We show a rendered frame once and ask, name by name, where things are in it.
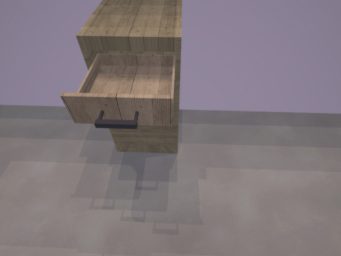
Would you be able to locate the cabinet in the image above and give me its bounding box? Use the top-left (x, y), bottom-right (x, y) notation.
top-left (76, 0), bottom-right (182, 154)

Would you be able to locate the drawer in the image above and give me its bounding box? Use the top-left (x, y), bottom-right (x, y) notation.
top-left (60, 53), bottom-right (176, 126)

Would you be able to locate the handle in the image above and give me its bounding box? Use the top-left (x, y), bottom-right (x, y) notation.
top-left (94, 110), bottom-right (139, 129)

